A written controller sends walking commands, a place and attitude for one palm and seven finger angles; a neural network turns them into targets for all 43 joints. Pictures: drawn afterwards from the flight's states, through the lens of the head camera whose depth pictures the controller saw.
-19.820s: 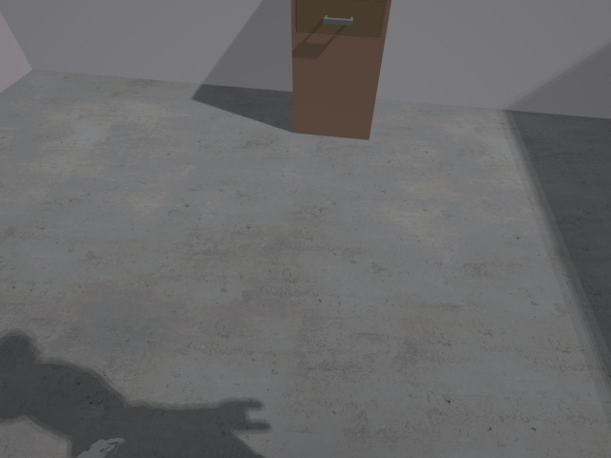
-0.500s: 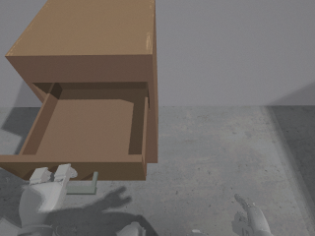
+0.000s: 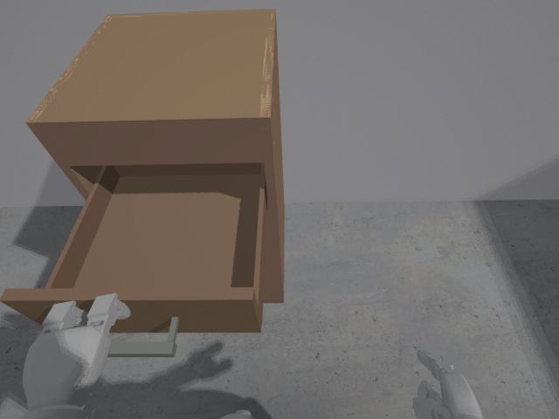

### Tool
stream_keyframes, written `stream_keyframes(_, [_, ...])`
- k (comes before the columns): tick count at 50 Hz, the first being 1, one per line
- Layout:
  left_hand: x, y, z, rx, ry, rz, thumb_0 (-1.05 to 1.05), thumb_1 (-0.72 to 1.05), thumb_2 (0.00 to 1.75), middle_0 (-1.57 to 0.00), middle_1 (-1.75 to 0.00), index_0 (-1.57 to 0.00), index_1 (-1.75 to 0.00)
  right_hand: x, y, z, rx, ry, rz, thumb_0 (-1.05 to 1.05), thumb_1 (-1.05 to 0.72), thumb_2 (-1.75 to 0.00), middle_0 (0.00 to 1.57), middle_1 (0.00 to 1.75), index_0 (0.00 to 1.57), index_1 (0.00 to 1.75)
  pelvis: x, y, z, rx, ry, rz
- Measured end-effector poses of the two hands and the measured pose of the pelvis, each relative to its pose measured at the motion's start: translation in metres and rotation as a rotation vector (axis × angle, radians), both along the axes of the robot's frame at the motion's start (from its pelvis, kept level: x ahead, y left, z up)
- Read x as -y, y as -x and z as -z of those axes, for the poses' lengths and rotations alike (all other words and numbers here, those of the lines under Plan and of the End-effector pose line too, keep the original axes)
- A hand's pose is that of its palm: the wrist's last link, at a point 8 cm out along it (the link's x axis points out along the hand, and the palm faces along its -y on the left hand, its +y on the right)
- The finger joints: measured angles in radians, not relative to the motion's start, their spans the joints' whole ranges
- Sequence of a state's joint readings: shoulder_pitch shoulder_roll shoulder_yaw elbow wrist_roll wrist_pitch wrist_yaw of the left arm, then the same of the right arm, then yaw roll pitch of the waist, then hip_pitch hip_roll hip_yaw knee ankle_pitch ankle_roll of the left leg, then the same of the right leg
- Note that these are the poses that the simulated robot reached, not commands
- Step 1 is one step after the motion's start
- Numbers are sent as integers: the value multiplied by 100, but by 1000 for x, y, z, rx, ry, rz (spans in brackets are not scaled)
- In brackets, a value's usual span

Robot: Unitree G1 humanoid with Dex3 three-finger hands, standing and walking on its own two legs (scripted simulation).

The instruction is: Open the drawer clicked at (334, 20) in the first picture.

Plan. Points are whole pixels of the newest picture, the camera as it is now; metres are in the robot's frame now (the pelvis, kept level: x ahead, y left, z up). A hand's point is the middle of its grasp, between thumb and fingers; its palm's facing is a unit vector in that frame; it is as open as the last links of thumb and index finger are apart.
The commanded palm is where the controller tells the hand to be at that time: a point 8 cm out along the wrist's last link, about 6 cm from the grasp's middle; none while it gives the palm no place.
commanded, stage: lift the hand off the handle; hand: left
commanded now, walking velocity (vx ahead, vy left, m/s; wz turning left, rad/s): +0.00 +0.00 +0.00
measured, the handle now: (137, 336) +0.25 +0.26 -0.08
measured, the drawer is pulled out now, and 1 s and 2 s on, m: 0.29 0.29 0.29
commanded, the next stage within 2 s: draw the hand back to the body in 0.86 s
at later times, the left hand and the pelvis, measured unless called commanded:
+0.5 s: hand (83, 358) +0.19 +0.27 +0.04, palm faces -0.01 -0.08 -1.00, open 13.8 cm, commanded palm +0.17 +0.26 +0.09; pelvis +0.00 +0.00 +0.02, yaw +0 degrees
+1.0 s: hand (67, 359) +0.18 +0.27 +0.05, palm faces -0.03 -0.09 -1.00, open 13.8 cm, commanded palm +0.17 +0.27 +0.12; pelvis +0.00 +0.00 +0.02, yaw +0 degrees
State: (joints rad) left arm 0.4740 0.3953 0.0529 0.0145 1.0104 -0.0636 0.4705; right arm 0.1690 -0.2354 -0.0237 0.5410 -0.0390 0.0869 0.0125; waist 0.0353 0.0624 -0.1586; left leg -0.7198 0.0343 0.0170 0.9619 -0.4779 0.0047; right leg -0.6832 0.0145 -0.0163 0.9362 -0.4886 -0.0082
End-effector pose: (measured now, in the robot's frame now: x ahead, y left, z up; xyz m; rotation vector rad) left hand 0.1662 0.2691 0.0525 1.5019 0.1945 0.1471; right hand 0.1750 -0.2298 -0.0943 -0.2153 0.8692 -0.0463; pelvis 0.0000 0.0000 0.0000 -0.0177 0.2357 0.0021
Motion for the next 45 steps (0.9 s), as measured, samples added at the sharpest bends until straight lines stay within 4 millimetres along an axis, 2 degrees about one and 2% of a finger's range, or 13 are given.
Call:
stream_keyframes(5, [-1,1,-7,-5,6,-6,0,-49,30,-32,-120,-32,-120,2,-1,-4,5,2,0,1,-90,-90,20,30,20,30,1,-1,-3,14,-1,-3])
stream_keyframes(14, [8,-2,-22,18,11,30,0,-49,30,-32,-120,-32,-120,3,-3,-10,21,-12,4,1,-90,-90,20,30,20,30,2,-2,-9,31,-6,1])
stream_keyframes(21, [1,-1,-32,14,0,-4,0,-49,30,-32,-120,-32,-120,2,-5,-13,25,-19,-1,1,-90,-90,20,30,20,30,4,-3,-13,45,-8,-2])
stream_keyframes(29, [5,0,-43,11,11,20,0,-49,30,-32,-120,-32,-120,2,-8,-19,36,-19,-4,1,-90,-90,20,30,20,30,4,-5,-17,61,-9,-1])
stream_keyframes(39, [-1,3,-59,31,9,10,0,-49,30,-32,-120,-32,-120,0,-12,-23,49,-22,-8,1,-90,-90,20,30,20,30,3,-6,-21,75,-8,-4])
stream_keyframes(45, [-2,4,-59,14,19,10,0,-49,30,-32,-120,-32,-120,-3,-14,-26,51,-27,-10,1,-90,-90,20,30,20,30,1,-6,-23,80,-8,-2])
